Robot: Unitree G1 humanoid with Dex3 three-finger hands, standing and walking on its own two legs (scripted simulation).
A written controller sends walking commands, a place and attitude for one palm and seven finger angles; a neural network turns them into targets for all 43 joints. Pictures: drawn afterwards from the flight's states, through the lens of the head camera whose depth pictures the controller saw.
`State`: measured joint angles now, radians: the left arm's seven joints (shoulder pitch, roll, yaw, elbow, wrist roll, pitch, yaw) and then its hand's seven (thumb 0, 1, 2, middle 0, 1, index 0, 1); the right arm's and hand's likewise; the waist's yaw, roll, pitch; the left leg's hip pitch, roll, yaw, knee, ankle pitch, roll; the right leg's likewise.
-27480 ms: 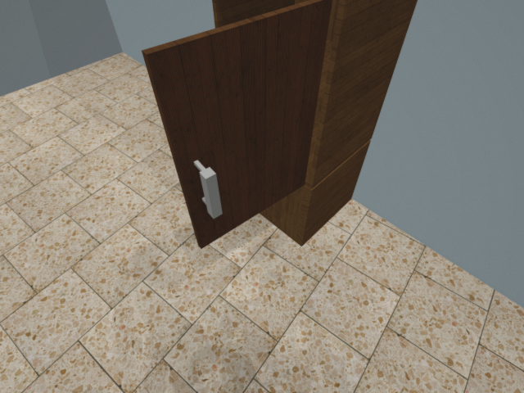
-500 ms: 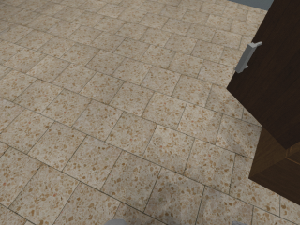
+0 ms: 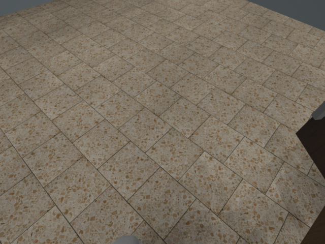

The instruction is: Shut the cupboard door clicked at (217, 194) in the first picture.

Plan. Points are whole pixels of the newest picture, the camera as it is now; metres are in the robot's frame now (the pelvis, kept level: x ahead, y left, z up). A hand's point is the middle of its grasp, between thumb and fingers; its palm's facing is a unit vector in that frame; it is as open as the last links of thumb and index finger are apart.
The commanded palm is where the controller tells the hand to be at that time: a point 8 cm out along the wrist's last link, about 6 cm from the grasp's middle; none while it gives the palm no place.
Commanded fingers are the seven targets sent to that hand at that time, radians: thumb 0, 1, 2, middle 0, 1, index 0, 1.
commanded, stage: walk to a spot facing it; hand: left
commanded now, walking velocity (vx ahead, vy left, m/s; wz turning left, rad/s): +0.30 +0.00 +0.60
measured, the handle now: out of the picture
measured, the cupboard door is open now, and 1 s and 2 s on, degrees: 58 58 58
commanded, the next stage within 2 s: turn to face it in 0.76 s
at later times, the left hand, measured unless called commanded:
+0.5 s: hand (96, 214) +0.21 +0.21 -0.15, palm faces +0.28 -0.92 -0.28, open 7.3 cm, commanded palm none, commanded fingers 0.00 0.90 0.90 -0.20 -0.30 -0.20 -0.30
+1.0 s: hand (90, 223) +0.19 +0.23 -0.18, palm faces +0.56 -0.79 -0.26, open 7.3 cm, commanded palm none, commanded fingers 0.00 0.90 0.90 -0.20 -0.30 -0.20 -0.30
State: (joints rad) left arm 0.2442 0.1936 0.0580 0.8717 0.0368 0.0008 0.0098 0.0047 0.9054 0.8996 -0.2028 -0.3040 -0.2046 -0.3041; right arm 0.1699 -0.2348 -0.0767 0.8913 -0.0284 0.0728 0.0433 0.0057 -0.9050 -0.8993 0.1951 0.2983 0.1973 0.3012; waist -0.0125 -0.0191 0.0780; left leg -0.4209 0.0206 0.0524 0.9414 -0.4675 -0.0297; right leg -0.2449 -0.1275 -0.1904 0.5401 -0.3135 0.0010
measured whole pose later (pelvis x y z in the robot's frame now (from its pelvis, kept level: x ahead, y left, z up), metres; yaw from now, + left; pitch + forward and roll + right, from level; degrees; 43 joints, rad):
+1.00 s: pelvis +0.27 +0.03 -0.01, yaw +31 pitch +0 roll +0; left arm 0.25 0.24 0.07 0.92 0.02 0.04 0.02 0.01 0.91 0.90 -0.20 -0.30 -0.20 -0.30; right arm 0.07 -0.22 -0.01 0.85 -0.03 0.01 -0.01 0.00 -0.90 -0.90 0.20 0.30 0.20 0.30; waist 0.05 -0.03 0.12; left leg -0.37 -0.01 0.07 0.60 -0.23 0.05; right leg -0.46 -0.10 -0.03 1.07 -0.48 0.05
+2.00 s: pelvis +0.35 +0.03 +0.00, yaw -2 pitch +1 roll +0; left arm 0.16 0.22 0.05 0.86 0.03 0.05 -0.01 0.00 0.91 0.90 -0.20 -0.30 -0.20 -0.30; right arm 0.16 -0.24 -0.05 0.88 -0.02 0.06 -0.01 0.01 -0.90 -0.90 0.20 0.30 0.20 0.30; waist -0.01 0.00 0.09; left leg -0.48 0.06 0.02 0.99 -0.42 -0.08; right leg -0.28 0.04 0.05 0.52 -0.26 -0.03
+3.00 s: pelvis +0.37 +0.03 +0.00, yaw -38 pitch +1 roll -1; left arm 0.16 0.26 0.09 0.89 0.02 0.08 -0.04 0.01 0.91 0.90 -0.20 -0.30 -0.20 -0.30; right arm 0.21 -0.20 -0.01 0.85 -0.04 0.01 -0.03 0.00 -0.90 -0.90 0.20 0.30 0.20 0.30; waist 0.01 -0.04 0.09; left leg -0.27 0.11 0.13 0.54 -0.28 -0.02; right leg -0.48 0.01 -0.02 1.03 -0.48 0.04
